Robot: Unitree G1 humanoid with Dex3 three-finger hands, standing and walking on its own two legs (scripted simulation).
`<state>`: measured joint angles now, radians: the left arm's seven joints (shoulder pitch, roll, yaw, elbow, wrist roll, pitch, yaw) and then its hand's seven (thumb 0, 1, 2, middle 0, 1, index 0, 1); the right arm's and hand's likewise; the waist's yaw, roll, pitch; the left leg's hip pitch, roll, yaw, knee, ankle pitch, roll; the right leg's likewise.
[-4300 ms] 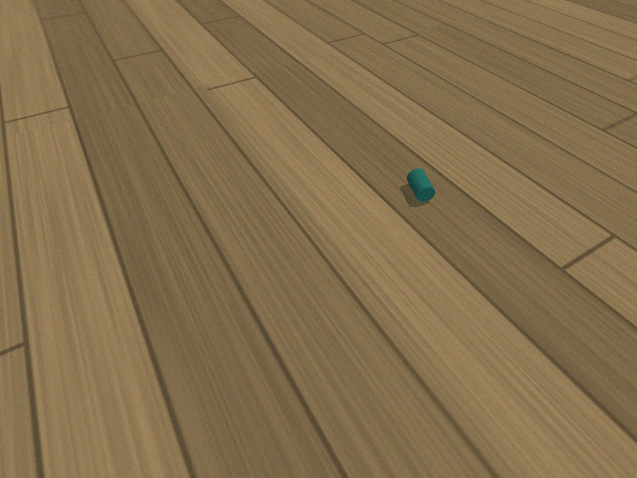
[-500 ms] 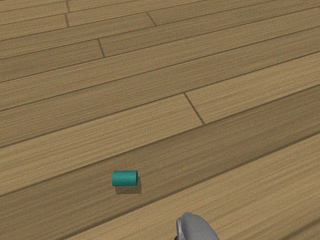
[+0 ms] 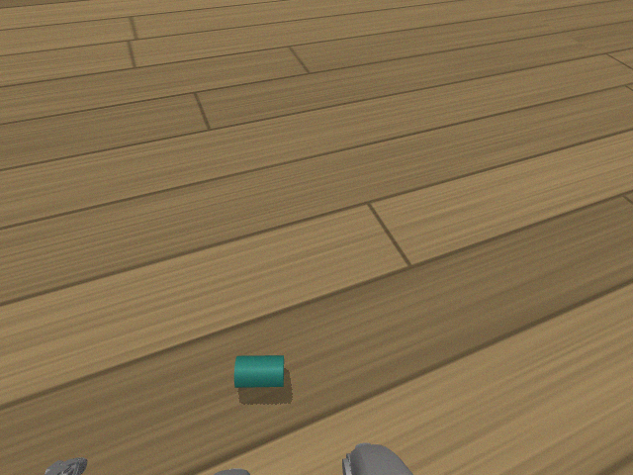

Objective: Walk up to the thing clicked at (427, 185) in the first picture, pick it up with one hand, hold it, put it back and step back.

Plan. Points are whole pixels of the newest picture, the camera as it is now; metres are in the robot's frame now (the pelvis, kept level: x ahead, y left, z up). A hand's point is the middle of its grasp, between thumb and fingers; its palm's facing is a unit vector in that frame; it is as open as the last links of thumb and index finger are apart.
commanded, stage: walk up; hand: left
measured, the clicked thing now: (260, 371) +0.49 +0.14 -0.70
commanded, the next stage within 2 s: stand in 1.66 s
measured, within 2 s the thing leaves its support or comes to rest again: neither
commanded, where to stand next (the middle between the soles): +0.11 -0.07 m, yaw +0 degrees
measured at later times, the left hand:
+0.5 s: hand out of the picture +0.09 +0.21 -0.15, palm faces -0.03 -0.93 -0.36, open 7.4 cm
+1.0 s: hand out of the picture +0.13 +0.18 -0.11, palm faces -0.01 -0.94 -0.35, open 7.4 cm
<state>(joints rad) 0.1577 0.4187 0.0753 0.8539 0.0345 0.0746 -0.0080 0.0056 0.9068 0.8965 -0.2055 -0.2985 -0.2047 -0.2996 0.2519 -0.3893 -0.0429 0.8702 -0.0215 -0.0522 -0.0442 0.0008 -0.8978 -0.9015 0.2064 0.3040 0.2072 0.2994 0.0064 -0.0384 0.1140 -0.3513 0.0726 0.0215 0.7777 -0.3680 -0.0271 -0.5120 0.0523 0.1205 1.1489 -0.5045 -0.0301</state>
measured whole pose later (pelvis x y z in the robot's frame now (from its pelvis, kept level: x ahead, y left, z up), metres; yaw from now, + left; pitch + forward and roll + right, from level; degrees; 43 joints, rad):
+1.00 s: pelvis +0.01 -0.07 +0.03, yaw -1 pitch -3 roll +0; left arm 0.03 0.34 0.02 1.10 0.00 -0.01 0.00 0.00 0.91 0.90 -0.20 -0.30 -0.20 -0.30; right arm 0.10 -0.38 0.00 1.12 -0.01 -0.01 0.01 0.00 -0.90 -0.90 0.20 0.30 0.20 0.30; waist -0.01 0.02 0.06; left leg -0.21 0.05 -0.02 0.47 -0.21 -0.05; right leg -0.18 -0.02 -0.01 0.50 -0.27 0.01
